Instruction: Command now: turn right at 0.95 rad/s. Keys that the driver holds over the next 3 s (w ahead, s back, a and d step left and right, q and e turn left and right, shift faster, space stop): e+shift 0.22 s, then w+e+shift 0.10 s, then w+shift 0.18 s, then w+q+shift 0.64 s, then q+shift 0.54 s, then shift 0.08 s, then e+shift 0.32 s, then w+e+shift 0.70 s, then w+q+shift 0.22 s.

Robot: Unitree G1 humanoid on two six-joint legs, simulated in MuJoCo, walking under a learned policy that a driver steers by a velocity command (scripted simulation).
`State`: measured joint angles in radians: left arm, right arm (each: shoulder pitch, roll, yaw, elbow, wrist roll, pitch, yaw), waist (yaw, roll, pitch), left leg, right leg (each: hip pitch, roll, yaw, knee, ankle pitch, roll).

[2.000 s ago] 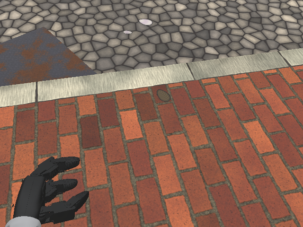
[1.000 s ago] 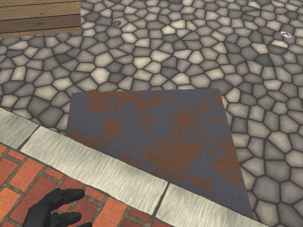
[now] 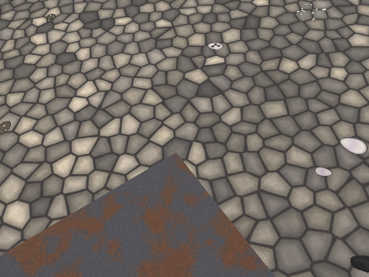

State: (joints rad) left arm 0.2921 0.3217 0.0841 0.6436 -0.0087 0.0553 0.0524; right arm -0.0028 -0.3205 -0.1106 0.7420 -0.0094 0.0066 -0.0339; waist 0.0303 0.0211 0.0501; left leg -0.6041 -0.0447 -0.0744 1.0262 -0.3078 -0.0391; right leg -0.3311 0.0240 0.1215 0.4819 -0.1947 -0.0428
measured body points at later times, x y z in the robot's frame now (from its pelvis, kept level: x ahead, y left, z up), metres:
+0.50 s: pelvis +0.07 +0.02 +0.00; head +0.08 +0.03 +0.45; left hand +0.35 +0.20 -0.08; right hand +0.00 -0.28 -0.10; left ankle +0.08 +0.14 -0.74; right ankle +0.04 -0.16 -0.65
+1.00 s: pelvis +0.28 -0.18 -0.02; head +0.29 -0.18 +0.43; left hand +0.35 +0.11 -0.13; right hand +0.39 -0.48 -0.11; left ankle +0.45 -0.05 -0.68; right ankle +0.13 -0.25 -0.74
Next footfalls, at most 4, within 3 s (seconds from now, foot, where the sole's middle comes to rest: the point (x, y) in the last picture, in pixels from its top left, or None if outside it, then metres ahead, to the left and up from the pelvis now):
0.26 left None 0.12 0.12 -0.78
0.74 right None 0.17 -0.27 -0.78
1.22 left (257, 229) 0.65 -0.16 -0.90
1.56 right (276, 167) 0.94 -0.28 -0.90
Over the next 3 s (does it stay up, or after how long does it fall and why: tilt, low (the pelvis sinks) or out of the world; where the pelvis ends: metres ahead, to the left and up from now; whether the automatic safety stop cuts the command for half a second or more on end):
stays up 1.31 -0.26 -0.13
